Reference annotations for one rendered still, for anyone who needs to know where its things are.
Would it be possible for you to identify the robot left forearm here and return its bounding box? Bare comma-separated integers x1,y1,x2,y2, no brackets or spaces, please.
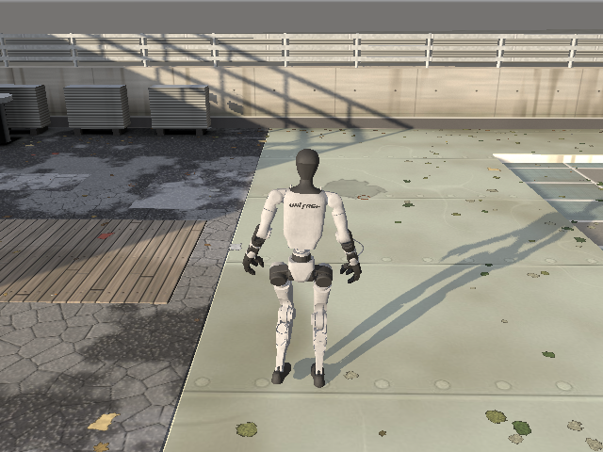
246,224,266,258

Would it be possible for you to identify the right robot upper arm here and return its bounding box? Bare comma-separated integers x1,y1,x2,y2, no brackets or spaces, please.
325,191,350,244

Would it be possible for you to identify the left robot upper arm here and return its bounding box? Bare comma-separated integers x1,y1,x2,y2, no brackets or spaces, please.
256,188,286,239

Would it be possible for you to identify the robot torso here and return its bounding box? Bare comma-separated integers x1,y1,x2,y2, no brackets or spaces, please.
283,185,327,283

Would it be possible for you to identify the right robot hand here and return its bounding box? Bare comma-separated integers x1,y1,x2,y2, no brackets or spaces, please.
340,263,362,283

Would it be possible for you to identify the robot right shin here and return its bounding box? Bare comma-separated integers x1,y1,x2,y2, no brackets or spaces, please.
313,313,327,375

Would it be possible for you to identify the robot right forearm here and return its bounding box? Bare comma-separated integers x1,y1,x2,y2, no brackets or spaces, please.
341,229,359,266

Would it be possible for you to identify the left robot hand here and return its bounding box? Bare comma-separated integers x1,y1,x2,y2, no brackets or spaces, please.
242,253,264,275

